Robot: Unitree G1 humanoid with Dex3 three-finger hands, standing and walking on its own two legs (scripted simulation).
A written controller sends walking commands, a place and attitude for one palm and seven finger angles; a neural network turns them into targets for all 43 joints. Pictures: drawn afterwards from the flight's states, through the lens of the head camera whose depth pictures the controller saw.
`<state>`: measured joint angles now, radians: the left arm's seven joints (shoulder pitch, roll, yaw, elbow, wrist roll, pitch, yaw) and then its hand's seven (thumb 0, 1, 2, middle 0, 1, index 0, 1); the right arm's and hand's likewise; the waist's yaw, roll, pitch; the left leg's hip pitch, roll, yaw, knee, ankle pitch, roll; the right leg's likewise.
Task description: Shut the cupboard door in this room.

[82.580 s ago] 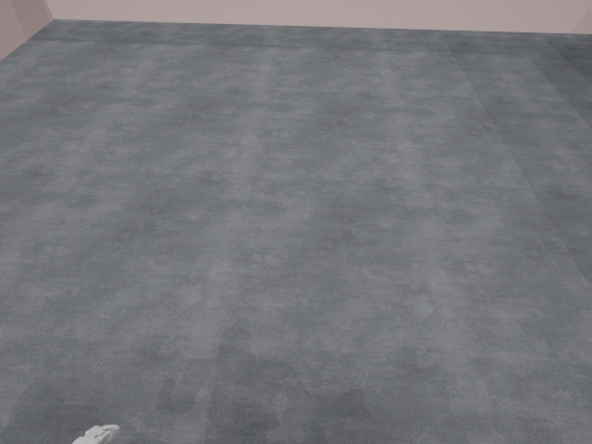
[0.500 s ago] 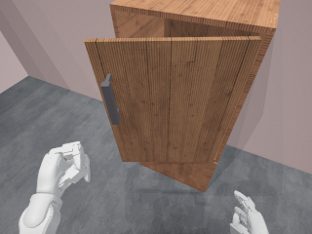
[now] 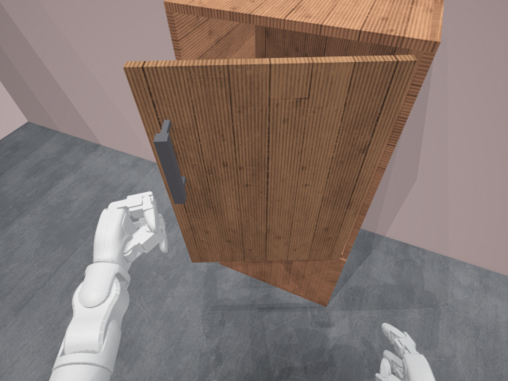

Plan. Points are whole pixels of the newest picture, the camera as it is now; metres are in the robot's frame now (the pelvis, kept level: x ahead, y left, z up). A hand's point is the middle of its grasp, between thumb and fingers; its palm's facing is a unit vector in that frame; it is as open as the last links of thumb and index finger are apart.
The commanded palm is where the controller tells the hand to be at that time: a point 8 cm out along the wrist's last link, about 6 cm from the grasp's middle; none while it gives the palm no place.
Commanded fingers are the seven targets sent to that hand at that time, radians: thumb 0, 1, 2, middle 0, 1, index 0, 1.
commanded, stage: bring the fist close to the handle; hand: left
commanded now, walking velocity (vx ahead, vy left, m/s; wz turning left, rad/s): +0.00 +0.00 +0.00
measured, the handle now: (173, 163) +0.45 +0.18 +0.09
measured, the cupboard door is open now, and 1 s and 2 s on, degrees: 25 25 10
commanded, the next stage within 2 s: push the door shut along its arc in 0.78 s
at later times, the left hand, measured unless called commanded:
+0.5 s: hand (187, 198) +0.37 +0.13 +0.10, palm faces +0.07 -1.00 +0.00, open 3.1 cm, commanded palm +0.33 +0.19 +0.09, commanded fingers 0.00 0.90 0.90 -1.30 -1.50 -1.30 -1.50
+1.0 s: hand (187, 203) +0.36 +0.13 +0.10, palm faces +0.05 -1.00 -0.01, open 3.1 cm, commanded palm +0.34 +0.19 +0.09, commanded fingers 0.00 0.90 0.90 -1.30 -1.50 -1.30 -1.50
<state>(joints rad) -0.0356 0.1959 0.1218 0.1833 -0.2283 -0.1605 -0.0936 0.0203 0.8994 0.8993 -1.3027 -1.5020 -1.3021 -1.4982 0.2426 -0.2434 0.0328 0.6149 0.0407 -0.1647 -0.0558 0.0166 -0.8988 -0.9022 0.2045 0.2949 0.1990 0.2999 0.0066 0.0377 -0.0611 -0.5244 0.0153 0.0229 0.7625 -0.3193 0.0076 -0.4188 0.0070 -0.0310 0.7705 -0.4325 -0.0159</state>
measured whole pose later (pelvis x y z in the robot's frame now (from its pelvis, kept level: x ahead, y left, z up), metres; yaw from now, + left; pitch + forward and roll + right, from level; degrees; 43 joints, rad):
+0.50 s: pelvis +0.00 +0.00 +0.00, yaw -1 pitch +6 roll +0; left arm -0.28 0.16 0.11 0.42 -0.16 -0.19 0.01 0.02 0.90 0.90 -1.30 -1.50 -1.30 -1.50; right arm 0.26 -0.23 0.02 0.63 0.03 -0.08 -0.02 0.02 -0.90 -0.90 0.20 0.29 0.20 0.30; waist -0.01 0.04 -0.07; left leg -0.54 0.02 0.04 0.75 -0.32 0.01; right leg -0.44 0.01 -0.01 0.77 -0.43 -0.02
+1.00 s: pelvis +0.00 -0.01 +0.00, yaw +0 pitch +5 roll +0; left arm -0.29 0.17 0.10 0.48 -0.18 -0.23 -0.03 0.02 0.90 0.90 -1.30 -1.50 -1.30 -1.50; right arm 0.24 -0.24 0.02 0.63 0.04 -0.07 -0.03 0.01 -0.90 -0.90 0.20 0.29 0.20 0.30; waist -0.01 0.04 -0.07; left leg -0.53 0.03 0.03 0.74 -0.30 0.00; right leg -0.44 0.02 -0.03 0.76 -0.42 -0.03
